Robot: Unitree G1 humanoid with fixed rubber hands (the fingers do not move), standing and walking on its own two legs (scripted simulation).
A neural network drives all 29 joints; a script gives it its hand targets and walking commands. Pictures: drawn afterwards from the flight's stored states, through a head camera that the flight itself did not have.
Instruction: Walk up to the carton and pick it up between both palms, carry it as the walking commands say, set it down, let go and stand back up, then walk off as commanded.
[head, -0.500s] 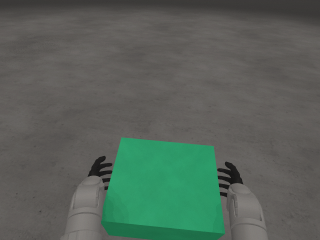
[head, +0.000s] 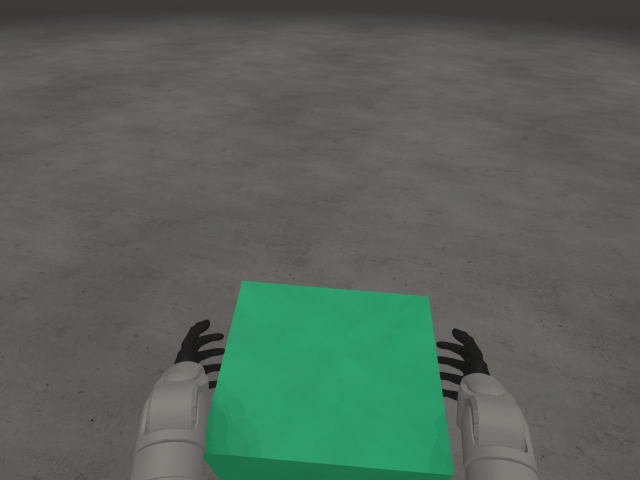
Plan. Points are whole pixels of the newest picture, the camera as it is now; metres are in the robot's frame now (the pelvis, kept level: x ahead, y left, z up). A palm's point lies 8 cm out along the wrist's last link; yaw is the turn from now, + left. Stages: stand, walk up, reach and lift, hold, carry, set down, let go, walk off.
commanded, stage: reach and lift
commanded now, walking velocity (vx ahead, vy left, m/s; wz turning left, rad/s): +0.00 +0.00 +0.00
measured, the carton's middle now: (327, 384) +0.32 +0.00 -0.04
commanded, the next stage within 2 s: hold in 0.32 s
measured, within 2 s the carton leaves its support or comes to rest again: neither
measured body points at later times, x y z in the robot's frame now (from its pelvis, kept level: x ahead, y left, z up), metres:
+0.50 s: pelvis +0.00 +0.00 +0.00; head -0.06 +0.00 +0.45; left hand +0.29 +0.19 +0.03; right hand +0.29 -0.18 +0.03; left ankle -0.02 +0.12 -0.75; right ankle +0.00 -0.13 -0.75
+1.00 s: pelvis +0.00 +0.00 +0.00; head -0.05 +0.00 +0.45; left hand +0.29 +0.18 +0.03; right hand +0.28 -0.19 +0.03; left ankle -0.02 +0.12 -0.75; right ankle +0.00 -0.13 -0.75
